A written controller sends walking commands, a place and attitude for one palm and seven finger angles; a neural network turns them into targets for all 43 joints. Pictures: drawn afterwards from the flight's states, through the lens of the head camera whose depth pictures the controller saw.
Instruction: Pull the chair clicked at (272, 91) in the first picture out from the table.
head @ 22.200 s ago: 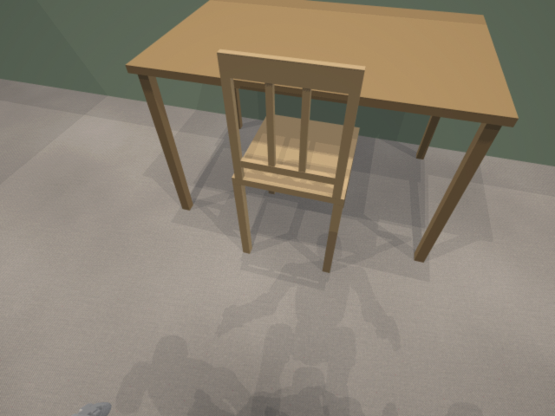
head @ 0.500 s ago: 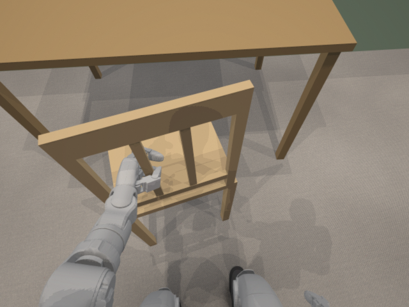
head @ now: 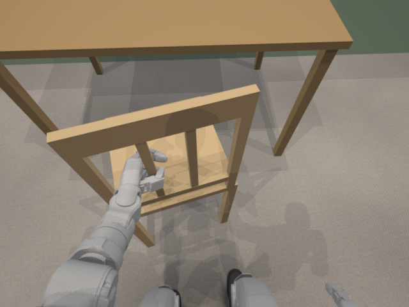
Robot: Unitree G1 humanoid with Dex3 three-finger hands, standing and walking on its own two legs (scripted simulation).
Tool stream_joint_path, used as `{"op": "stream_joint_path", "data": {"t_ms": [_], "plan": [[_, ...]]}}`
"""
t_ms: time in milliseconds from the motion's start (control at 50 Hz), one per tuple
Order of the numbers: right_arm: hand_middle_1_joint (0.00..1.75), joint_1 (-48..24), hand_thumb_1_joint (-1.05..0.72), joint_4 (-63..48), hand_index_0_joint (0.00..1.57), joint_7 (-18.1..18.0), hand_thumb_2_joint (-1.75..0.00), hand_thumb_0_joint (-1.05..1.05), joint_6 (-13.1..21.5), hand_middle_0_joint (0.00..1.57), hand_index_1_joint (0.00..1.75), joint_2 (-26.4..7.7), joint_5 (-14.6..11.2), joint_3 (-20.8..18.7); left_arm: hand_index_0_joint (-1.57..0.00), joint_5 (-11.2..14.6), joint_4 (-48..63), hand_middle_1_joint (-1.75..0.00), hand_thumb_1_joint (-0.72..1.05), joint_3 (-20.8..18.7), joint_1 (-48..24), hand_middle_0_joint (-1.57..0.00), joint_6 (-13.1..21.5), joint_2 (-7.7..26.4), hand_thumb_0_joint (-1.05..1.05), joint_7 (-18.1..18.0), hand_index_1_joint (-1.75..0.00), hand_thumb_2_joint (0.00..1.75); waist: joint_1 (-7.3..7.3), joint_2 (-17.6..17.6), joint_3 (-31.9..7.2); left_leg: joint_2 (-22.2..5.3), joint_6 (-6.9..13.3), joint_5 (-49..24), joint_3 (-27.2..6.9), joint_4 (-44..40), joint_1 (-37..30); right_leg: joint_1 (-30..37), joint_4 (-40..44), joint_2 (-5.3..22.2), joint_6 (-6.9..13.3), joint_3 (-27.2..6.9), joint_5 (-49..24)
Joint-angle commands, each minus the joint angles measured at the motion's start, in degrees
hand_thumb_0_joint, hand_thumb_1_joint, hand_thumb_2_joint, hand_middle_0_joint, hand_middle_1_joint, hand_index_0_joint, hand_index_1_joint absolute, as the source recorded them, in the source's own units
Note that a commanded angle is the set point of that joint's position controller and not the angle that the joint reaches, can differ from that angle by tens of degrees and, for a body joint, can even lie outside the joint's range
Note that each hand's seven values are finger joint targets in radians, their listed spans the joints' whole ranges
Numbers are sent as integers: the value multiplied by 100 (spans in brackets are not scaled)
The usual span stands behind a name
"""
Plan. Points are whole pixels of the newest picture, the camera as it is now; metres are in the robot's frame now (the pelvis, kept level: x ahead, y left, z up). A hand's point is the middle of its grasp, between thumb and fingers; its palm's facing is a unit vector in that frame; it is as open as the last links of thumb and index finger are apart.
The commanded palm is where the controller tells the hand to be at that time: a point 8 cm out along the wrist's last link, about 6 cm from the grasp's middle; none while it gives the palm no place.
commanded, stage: step backward, pulling the chair out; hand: left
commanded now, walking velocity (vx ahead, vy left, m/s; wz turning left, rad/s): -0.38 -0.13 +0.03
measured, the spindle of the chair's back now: (152, 172) +0.41 +0.12 -0.08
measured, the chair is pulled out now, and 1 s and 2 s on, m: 0.25 0.33 0.52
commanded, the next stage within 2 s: none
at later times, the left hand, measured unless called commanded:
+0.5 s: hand (154, 194) +0.34 +0.10 -0.06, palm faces -0.09 -0.98 -0.20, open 5.2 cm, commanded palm +0.33 +0.15 -0.05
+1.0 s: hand (152, 217) +0.29 +0.10 -0.05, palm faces -0.04 -0.98 -0.19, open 5.2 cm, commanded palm +0.28 +0.15 -0.05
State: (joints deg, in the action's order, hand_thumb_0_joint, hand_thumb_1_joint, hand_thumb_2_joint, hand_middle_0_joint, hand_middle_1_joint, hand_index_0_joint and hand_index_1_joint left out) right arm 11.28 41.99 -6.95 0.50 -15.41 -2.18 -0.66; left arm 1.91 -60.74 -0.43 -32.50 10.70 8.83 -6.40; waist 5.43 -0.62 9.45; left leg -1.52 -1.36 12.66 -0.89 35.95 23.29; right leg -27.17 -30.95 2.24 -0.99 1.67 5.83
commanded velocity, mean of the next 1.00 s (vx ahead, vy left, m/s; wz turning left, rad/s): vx -0.38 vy -0.06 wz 0.06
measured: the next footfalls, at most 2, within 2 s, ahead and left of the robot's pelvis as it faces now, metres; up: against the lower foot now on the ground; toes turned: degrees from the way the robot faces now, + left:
right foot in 0.48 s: +0.05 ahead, -0.14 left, +0.00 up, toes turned -1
left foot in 0.76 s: +0.00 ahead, +0.13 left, +0.00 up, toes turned -1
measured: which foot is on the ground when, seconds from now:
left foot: down 0.00-0.64, up 0.66-0.74, down 0.76-1.00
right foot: down 0.00-0.38, up 0.40-0.46, down 0.48-1.00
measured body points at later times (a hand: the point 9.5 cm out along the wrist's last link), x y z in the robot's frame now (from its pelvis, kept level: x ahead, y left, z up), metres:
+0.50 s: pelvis -0.03 +0.00 +0.00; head +0.06 +0.00 +0.44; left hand +0.34 +0.16 -0.04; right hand +0.04 -0.26 -0.13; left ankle +0.02 +0.13 -0.72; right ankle +0.01 -0.13 -0.72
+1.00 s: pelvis -0.08 -0.01 +0.01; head +0.02 -0.02 +0.45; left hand +0.29 +0.16 -0.04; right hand +0.01 -0.26 -0.13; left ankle -0.04 +0.13 -0.72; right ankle -0.06 -0.14 -0.72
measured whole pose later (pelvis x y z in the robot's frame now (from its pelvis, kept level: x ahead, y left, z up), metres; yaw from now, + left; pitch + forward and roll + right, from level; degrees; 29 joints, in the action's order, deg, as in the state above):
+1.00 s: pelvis -0.08 -0.01 +0.01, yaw -1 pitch +2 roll -2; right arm 10.9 41.1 -4.5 0.3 -12.4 -0.7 -0.1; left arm 1.6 -59.1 -0.8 -31.5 11.9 10.4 -5.1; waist 2.6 -1.9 10.9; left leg -4.0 -2.3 13.3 -2.5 34.0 23.0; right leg -19.2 -29.6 -1.4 -0.2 1.2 12.8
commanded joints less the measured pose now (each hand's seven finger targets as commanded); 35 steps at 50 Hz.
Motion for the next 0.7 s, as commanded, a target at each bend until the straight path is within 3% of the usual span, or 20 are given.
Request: {"op": "stream_joint_path", "data": {"t_ms": [0, 40, 80, 100, 140, 180, 220, 280, 320, 340, 360, 400, 440, 460, 480, 520, 580, 620, 660, 680], "plan": [[30, 178, -90, -776, 20, -42, -90, 0, 66, 20, 30, -627, 91, -200, -50, -46, 1450, -145, 90, 102, -1568, -50, 483, 670, 0, 87, -145, 90, -365, -1286, -2394, -1450, 708, -487, -1241, -1630, 86, 1592, -934, 2, 35, -139, 1140], [30, 400, -90, -649, 20, -16, -90, 0, 78, 20, 30, -587, 98, -234, -50, -79, 1428, -145, 90, 59, -1706, -50, 488, 671, 0, 88, -145, 90, -325, -867, -2528, -1431, 738, -2062, -1053, -940, -524, 1588, -646, 17, 57, -191, 407], [30, 513, -90, -544, 20, 1, -90, 0, 133, 20, 30, -607, 106, -284, -50, -145, 1229, -145, 90, 19, -1780, -50, 490, 762, 0, 109, -145, 90, -256, -413, -2648, -1182, 448, -2363, -750, -568, -756, 1725, -205, 180, 89, -306, -709], [30, 460, -90, -523, 20, 12, -90, 0, 141, 20, 30, -579, 126, -270, -50, -190, 1305, -145, 90, 139, -1908, -50, 530, 703, 0, 122, -145, 90, -243, -603, -2545, -1097, 322, -2096, -631, -580, -636, 1692, -163, 323, 142, -373, -930], [30, 568, -90, -449, 20, -45, -90, 0, 146, 20, 30, -559, 63, -321, -50, -162, 1279, -145, 90, -50, -1839, -50, 597, 990, 0, 66, -145, 90, -195, -18, -3039, -746, 115, -1414, -271, -207, -734, 1892, 151, 647, 252, -705, -1454], [30, 536, -90, -412, 20, -75, -90, 0, 169, 20, 30, -531, 29, -302, -50, -135, 1089, -145, 90, -127, -1579, -50, 592, 1159, 0, 39, -145, 90, -233, 471, -3098, -260, -58, 40, -12, 404, -777, 1690, 727, 1257, 533, -1167, -1313], [30, 377, -90, -418, 20, -79, -90, 0, 190, 20, 30, -488, 22, -241, -50, -130, 930, -145, 90, -161, -1475, -50, 547, 1182, 0, 37, -145, 90, -341, 700, -2887, -50, -50, 1303, -145, 862, -500, 1511, 1064, 1575, 674, -1273, -610], [30, 396, -90, -358, 20, -110, -90, 0, 234, 20, 30, -567, 55, -156, -50, -128, 855, -145, 90, -155, -1414, -50, 454, 1030, 0, 25, -145, 90, -246, 799, -2748, -201, 20, 652, -254, -101, -809, 1436, 699, 1231, 516, -658, -781], [30, 225, -90, -546, 20, -126, -90, 0, 201, 20, 30, -683, 94, -176, -50, -78, 1163, -145, 90, 53, -1527, -50, 539, 760, 0, 54, -145, 90, -255, -431, -2666, -1007, 411, -982, -1001, -1238, -694, 1346, -265, 268, 22, -139, 150], [30, 164, -90, -644, 20, -62, -90, 0, 159, 20, 30, -633, 81, -203, -50, -33, 1241, -145, 90, 132, -1606, -50, 571, 609, 0, 88, -145, 90, -323, -792, -2563, -1433, 649, -739, -1344, -1513, -277, 1503, -759, 32, 29, -149, 963], [30, 109, -90, -690, 20, -35, -90, 0, 133, 20, 30, -581, 122, -178, -50, -74, 1360, -145, 90, 154, -1735, -50, 566, 568, 0, 103, -145, 90, -324, -1118, -2440, -1617, 805, -768, -1585, -1570, -51, 1469, -1106, -31, 71, -168, 1332], [30, 333, -90, -575, 20, 0, -90, 0, 129, 20, 30, -547, 162, -222, -50, -105, 1356, -145, 90, 50, -1679, -50, 575, 660, 0, 99, -145, 90, -291, -1091, -2542, -1663, 917, -2337, -1533, -1041, -722, 1323, -895, -36, 98, -246, 1242], [30, 556, -90, -474, 20, 83, -90, 0, 189, 20, 30, -564, 173, -274, -50, -184, 1349, -145, 90, 94, -1764, -50, 611, 596, 0, 121, -145, 90, -197, -779, -2818, -1497, 745, -3778, -1273, -464, -1502, 1400, -225, 14, 115, -307, 158], [30, 569, -90, -447, 20, 109, -90, 0, 208, 20, 30, -560, 174, -293, -50, -233, 1333, -145, 90, 108, -1782, -50, 641, 595, 0, 130, -145, 90, -174, -792, -2866, -1419, 623, -3878, -1118, -366, -1579, 1492, -44, 75, 135, -334, -323], [30, 499, -90, -419, 20, 119, -90, 0, 224, 20, 30, -595, 203, -294, -50, -278, 1210, -145, 90, 57, -1787, -50, 634, 708, 0, 151, -145, 90, -200, -900, -2668, -1373, 543, -3649, -1065, -428, -1354, 1533, -11, 121, 152, -345, -466], [30, 597, -90, -431, 20, 94, -90, 0, 195, 20, 30, -611, 126, -356, -50, -222, 1341, -145, 90, -75, -1693, -50, 671, 908, 0, 115, -145, 90, -160, -608, -3154, -1136, 315, -3182, -719, -268, -1353, 2006, 198, 259, 203, -465, -1573], [30, 517, -90, -490, 20, -7, -90, 0, 175, 20, 30, -548, 47, -318, -50, -149, 1250, -145, 90, -197, -1410, -50, 662, 1201, 0, 79, -145, 90, -163, -27, -3312, -608, 11, -1485, -272, 93, -833, 2398, 295, 962, 475, -908, -2559], [30, 308, -90, -563, 20, -34, -90, 0, 154, 20, 30, -486, 27, -260, -50, -120, 1238, -145, 90, -268, -1315, -50, 607, 1314, 0, 82, -145, 90, -264, 366, -3201, -205, -89, 713, -198, 693, -448, 2277, 630, 1493, 674, -1231, -2522], [30, 158, -90, -610, 20, -69, -90, 0, 143, 20, 30, -515, 44, -199, -50, -121, 1181, -145, 90, -272, -1214, -50, 475, 1245, 0, 84, -145, 90, -348, 745, -2921, -73, -67, 1313, -395, 1085, -214, 2026, 778, 1663, 805, -1175, -1866], [30, 148, -90, -544, 20, -94, -90, 0, 144, 20, 30, -572, 70, -169, -50, -95, 1107, -145, 90, -244, -1127, -50, 397, 1185, 0, 81, -145, 90, -321, 644, -2776, -120, -55, 1152, -467, 771, -320, 1981, 686, 1576, 792, -979, -1997]]}}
